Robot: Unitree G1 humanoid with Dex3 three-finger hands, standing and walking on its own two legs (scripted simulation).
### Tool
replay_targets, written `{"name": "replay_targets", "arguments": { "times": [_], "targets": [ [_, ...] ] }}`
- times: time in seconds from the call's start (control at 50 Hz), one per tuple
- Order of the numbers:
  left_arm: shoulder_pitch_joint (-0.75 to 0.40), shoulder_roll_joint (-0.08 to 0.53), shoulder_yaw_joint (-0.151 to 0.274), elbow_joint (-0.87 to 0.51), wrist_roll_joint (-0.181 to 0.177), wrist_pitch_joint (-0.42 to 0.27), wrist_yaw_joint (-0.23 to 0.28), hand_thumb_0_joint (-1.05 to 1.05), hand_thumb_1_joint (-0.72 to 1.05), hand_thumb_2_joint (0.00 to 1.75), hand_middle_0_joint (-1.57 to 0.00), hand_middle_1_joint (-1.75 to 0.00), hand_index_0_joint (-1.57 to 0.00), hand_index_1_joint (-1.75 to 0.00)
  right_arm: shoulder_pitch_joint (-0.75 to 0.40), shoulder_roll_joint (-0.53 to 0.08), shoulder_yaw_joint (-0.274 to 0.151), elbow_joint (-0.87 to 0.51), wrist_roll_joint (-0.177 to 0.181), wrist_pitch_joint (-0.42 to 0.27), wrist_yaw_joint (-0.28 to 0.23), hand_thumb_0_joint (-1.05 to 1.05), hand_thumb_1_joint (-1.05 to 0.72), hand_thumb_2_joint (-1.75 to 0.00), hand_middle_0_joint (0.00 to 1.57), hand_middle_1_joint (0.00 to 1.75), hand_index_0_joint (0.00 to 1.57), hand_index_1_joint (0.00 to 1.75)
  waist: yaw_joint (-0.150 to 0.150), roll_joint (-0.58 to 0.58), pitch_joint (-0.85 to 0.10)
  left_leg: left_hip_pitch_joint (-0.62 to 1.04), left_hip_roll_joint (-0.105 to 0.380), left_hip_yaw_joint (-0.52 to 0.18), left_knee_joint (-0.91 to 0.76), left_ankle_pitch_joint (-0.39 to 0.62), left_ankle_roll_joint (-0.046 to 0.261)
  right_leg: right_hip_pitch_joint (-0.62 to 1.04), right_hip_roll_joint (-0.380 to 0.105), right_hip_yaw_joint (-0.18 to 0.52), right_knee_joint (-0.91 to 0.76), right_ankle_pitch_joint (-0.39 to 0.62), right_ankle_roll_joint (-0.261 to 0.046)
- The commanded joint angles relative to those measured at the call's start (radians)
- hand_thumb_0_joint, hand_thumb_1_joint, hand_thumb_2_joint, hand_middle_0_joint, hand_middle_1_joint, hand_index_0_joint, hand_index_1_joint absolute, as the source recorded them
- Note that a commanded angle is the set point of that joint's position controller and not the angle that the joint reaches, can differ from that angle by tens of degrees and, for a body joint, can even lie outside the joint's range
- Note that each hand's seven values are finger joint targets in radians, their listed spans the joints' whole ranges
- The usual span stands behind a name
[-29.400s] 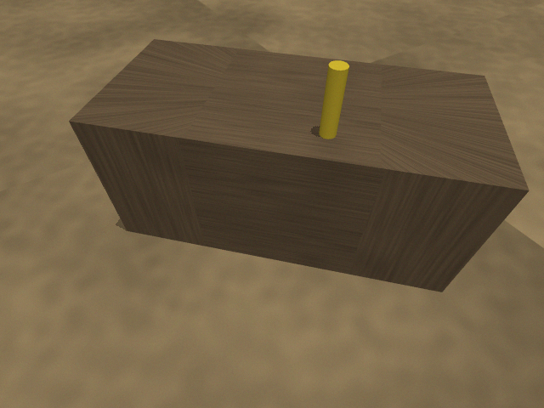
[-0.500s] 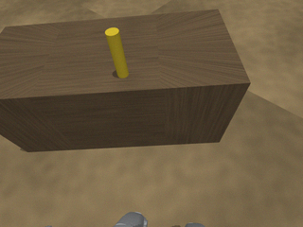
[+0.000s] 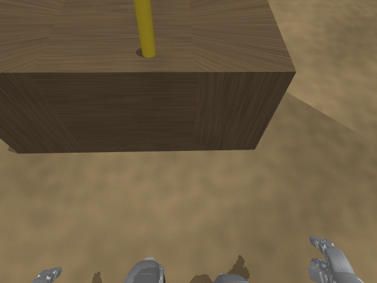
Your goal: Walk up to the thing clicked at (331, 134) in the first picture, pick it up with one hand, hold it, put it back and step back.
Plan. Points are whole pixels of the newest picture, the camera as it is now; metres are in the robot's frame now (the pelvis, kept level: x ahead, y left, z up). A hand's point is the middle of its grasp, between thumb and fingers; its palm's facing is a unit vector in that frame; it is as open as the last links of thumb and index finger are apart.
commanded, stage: step back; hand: left
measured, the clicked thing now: (145, 26) +0.92 +0.18 -0.04
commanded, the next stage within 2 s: stand in 1.58 s
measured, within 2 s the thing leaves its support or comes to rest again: neither
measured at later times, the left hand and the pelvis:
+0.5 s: hand out of the picture -0.06 +0.28 -0.14, palm faces +0.09 -0.93 -0.37, open 7.3 cm; pelvis -0.15 +0.00 +0.01, yaw +5 degrees
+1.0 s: hand out of the picture -0.15 +0.26 -0.13, palm faces +0.04 -0.92 -0.39, open 7.4 cm; pelvis -0.20 -0.01 +0.01, yaw +2 degrees
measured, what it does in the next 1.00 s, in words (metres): walks backwards: left foot, then right foot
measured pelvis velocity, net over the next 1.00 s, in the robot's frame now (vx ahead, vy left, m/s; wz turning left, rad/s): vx -0.20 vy -0.01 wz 0.03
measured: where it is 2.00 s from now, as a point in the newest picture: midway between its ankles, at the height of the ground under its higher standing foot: outside the picture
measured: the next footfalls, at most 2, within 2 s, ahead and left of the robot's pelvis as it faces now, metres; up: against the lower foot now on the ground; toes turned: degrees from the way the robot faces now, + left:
left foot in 0.34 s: -0.13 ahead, +0.12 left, +0.00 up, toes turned +3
right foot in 0.66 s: -0.13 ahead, -0.15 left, +0.00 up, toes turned +0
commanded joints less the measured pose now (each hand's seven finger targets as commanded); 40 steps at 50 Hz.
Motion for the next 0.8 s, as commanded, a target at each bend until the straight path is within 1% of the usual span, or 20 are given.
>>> {"name": "replay_targets", "arguments": {
  "times": [0.0, 0.02, 0.04, 0.12, 0.24, 0.3, 0.32, 0.34, 0.36, 0.38, 0.46, 0.52, 0.58, 0.62, 0.64, 0.68, 0.7, 0.72, 0.76, 0.78],
  "targets": [
    [0.105, 0.261, 0.082, -0.038, 0.030, -0.034, 0.005, 0.00, 0.90, 0.90, -0.20, -0.30, -0.20, -0.30, 0.017, -0.186, -0.049, -0.068, 0.029, 0.008, -0.011, 0.00, -0.90, -0.90, 0.20, 0.30, 0.20, 0.30, 0.003, -0.028, -0.291, -0.050, 0.021, -0.134, 0.083, 0.059, 0.067, 0.171, -0.164, 0.244, -0.262, 0.265, -0.097],
    [0.058, 0.346, 0.100, -0.061, 0.020, -0.028, 0.000, 0.00, 0.90, 0.90, -0.20, -0.30, -0.20, -0.30, -0.010, -0.162, -0.046, -0.085, 0.031, 0.008, -0.023, 0.00, -0.90, -0.90, 0.20, 0.30, 0.20, 0.30, 0.033, -0.217, -0.236, -0.115, -0.133, -0.099, 0.295, -0.301, 0.015, 0.032, -0.370, 0.455, -0.334, 0.305, -0.262],
    [-0.012, 0.383, 0.102, -0.093, 0.028, -0.031, 0.006, 0.00, 0.90, 0.90, -0.20, -0.30, -0.20, -0.30, 0.001, -0.195, -0.066, -0.071, 0.027, 0.014, -0.035, 0.00, -0.90, -0.90, 0.20, 0.30, 0.20, 0.30, 0.035, -0.240, -0.181, -0.046, -0.102, -0.201, 0.476, -0.382, -0.001, -0.167, -0.463, 0.563, -0.371, 0.329, -0.341],
    [-0.079, 0.232, 0.076, -0.112, 0.025, -0.027, 0.013, 0.00, 0.90, 0.90, -0.20, -0.30, -0.20, -0.30, 0.091, -0.179, -0.052, -0.011, 0.035, 0.003, -0.027, 0.00, -0.90, -0.90, 0.20, 0.30, 0.20, 0.30, -0.028, -0.105, -0.181, -0.074, -0.162, -0.196, 0.531, -0.247, 0.002, -0.039, -0.236, 0.167, -0.226, 0.531, -0.213],
    [0.026, 0.214, 0.073, -0.125, 0.035, 0.000, 0.026, 0.00, 0.90, 0.90, -0.20, -0.30, -0.20, -0.30, 0.098, -0.139, -0.036, -0.032, 0.010, -0.025, -0.036, 0.00, -0.90, -0.90, 0.20, 0.30, 0.20, 0.30, 0.027, -0.211, -0.259, -0.093, -0.076, -0.083, 0.064, -0.270, -0.023, 0.260, -0.240, 0.147, -0.114, 0.666, -0.204],
    [-0.003, 0.226, 0.069, -0.141, 0.011, 0.022, 0.017, 0.00, 0.90, 0.90, -0.20, -0.30, -0.20, -0.30, 0.197, -0.150, -0.054, 0.015, 0.000, -0.033, -0.031, 0.00, -0.90, -0.90, 0.20, 0.30, 0.20, 0.30, -0.013, -0.176, -0.300, 0.121, -0.094, 0.005, -0.299, 0.017, -0.004, 0.174, -0.206, 0.105, 0.020, 0.604, -0.148],
    [-0.018, 0.204, 0.056, -0.152, 0.009, 0.029, 0.012, 0.00, 0.90, 0.90, -0.20, -0.30, -0.20, -0.30, 0.212, -0.171, -0.065, 0.023, -0.006, -0.033, -0.033, 0.00, -0.90, -0.90, 0.20, 0.30, 0.20, 0.30, -0.018, -0.143, -0.303, 0.203, -0.059, -0.062, -0.321, 0.122, 0.012, 0.062, -0.193, 0.111, 0.045, 0.487, -0.111],
    [0.011, 0.166, 0.045, -0.154, 0.007, 0.030, 0.008, 0.00, 0.90, 0.90, -0.20, -0.30, -0.20, -0.30, 0.192, -0.247, -0.085, 0.019, -0.018, -0.031, -0.032, 0.00, -0.90, -0.90, 0.20, 0.30, 0.20, 0.30, -0.002, 0.029, -0.303, 0.313, 0.112, -0.301, -0.322, 0.221, 0.078, -0.150, -0.108, 0.073, 0.147, 0.256, -0.066],
    [-0.028, 0.161, 0.044, -0.169, -0.003, 0.026, 0.011, 0.00, 0.90, 0.90, -0.20, -0.30, -0.20, -0.30, 0.120, -0.353, -0.091, -0.012, -0.015, -0.023, -0.023, 0.00, -0.90, -0.90, 0.20, 0.30, 0.20, 0.30, -0.014, 0.232, -0.261, 0.200, 0.322, -0.526, -0.356, 0.295, 0.224, -0.241, 0.041, -0.018, 0.307, -0.202, -0.022],
    [-0.095, 0.211, 0.066, -0.169, 0.005, 0.032, 0.019, 0.00, 0.90, 0.90, -0.20, -0.30, -0.20, -0.30, 0.090, -0.408, -0.101, -0.027, -0.015, -0.024, -0.024, 0.00, -0.90, -0.90, 0.20, 0.30, 0.20, 0.30, -0.064, 0.250, -0.225, 0.010, 0.411, -0.616, -0.392, 0.266, 0.331, -0.156, 0.019, 0.103, 0.488, -0.290, -0.014],
    [0.058, 0.201, 0.069, -0.072, -0.009, 0.036, -0.005, 0.00, 0.90, 0.90, -0.20, -0.30, -0.20, -0.30, -0.032, -0.235, -0.058, -0.040, -0.023, -0.037, -0.033, 0.00, -0.90, -0.90, 0.20, 0.30, 0.20, 0.30, 0.052, 0.118, -0.154, 0.028, 0.171, -0.226, -0.319, 0.210, 0.188, -0.179, 0.079, 0.149, 0.590, -0.069, -0.026],
    [0.034, 0.182, 0.065, -0.064, 0.005, 0.009, -0.023, 0.00, 0.90, 0.90, -0.20, -0.30, -0.20, -0.30, 0.049, -0.224, -0.068, -0.005, -0.018, -0.046, -0.019, 0.00, -0.90, -0.90, 0.20, 0.30, 0.20, 0.30, -0.013, 0.180, -0.163, 0.181, 0.139, -0.257, -0.343, -0.138, 0.174, -0.181, 0.027, 0.080, 0.281, -0.070, 0.004],
    [0.039, 0.176, 0.045, -0.048, 0.005, -0.032, -0.025, 0.00, 0.90, 0.90, -0.20, -0.30, -0.20, -0.30, 0.061, -0.231, -0.074, -0.001, -0.021, -0.041, -0.007, 0.00, -0.90, -0.90, 0.20, 0.30, 0.20, 0.30, -0.043, 0.228, -0.235, 0.295, 0.165, -0.234, -0.290, -0.177, 0.209, -0.093, -0.019, 0.007, -0.077, -0.173, 0.004],
    [0.123, 0.155, 0.051, 0.021, 0.013, -0.056, -0.015, 0.00, 0.90, 0.90, -0.20, -0.30, -0.20, -0.30, 0.066, -0.244, -0.076, 0.011, -0.022, -0.021, 0.001, 0.00, -0.90, -0.90, 0.20, 0.30, 0.20, 0.30, -0.003, 0.201, -0.242, 0.218, 0.123, -0.150, -0.169, -0.086, 0.166, 0.098, 0.024, -0.059, -0.426, 0.005, -0.021],
    [0.156, 0.197, 0.068, 0.053, 0.028, -0.067, -0.007, 0.00, 0.90, 0.90, -0.20, -0.30, -0.20, -0.30, 0.079, -0.194, -0.063, 0.008, -0.013, -0.019, 0.002, 0.00, -0.90, -0.90, 0.20, 0.30, 0.20, 0.30, 0.007, 0.124, -0.249, 0.095, 0.086, -0.114, -0.032, -0.016, 0.121, 0.237, -0.009, 0.035, -0.434, 0.073, -0.045],
    [0.080, 0.297, 0.089, 0.014, 0.045, -0.076, 0.000, 0.00, 0.90, 0.90, -0.20, -0.30, -0.20, -0.30, 0.048, -0.114, -0.030, -0.029, -0.004, -0.029, 0.003, 0.00, -0.90, -0.90, 0.20, 0.30, 0.20, 0.30, 0.012, -0.121, -0.155, -0.251, -0.063, -0.070, 0.108, -0.280, 0.001, 0.203, -0.306, 0.491, -0.437, -0.139, -0.169],
    [0.018, 0.354, 0.089, -0.004, 0.043, -0.070, 0.001, 0.00, 0.90, 0.90, -0.20, -0.30, -0.20, -0.30, -0.002, -0.190, -0.055, -0.011, -0.005, -0.033, -0.008, 0.00, -0.90, -0.90, 0.20, 0.30, 0.20, 0.30, 0.032, -0.119, -0.082, -0.082, -0.004, -0.176, 0.158, -0.295, -0.006, -0.102, -0.408, 0.569, -0.439, -0.206, -0.259],
    [-0.075, 0.308, 0.077, -0.018, 0.034, -0.072, -0.001, 0.00, 0.90, 0.90, -0.20, -0.30, -0.20, -0.30, 0.038, -0.209, -0.066, 0.015, 0.007, -0.037, 0.000, 0.00, -0.90, -0.90, 0.20, 0.30, 0.20, 0.30, -0.024, -0.101, -0.031, 0.034, 0.023, -0.183, 0.190, -0.237, -0.001, -0.209, -0.382, 0.474, -0.431, -0.215, -0.243],
    [-0.049, 0.229, 0.053, -0.009, 0.028, -0.081, -0.003, 0.00, 0.90, 0.90, -0.20, -0.30, -0.20, -0.30, 0.020, -0.179, -0.056, 0.029, 0.014, -0.048, 0.013, 0.00, -0.90, -0.90, 0.20, 0.30, 0.20, 0.30, -0.023, -0.067, -0.045, -0.014, -0.034, -0.111, 0.098, -0.152, 0.000, -0.041, -0.227, 0.242, -0.381, 0.031, -0.169],
    [-0.025, 0.231, 0.056, 0.007, 0.028, -0.084, -0.003, 0.00, 0.90, 0.90, -0.20, -0.30, -0.20, -0.30, 0.039, -0.159, -0.050, 0.033, 0.010, -0.051, 0.012, 0.00, -0.90, -0.90, 0.20, 0.30, 0.20, 0.30, -0.018, -0.115, -0.070, -0.025, -0.038, -0.101, 0.093, -0.123, 0.000, -0.008, -0.233, 0.235, -0.368, 0.084, -0.171]
  ]
}}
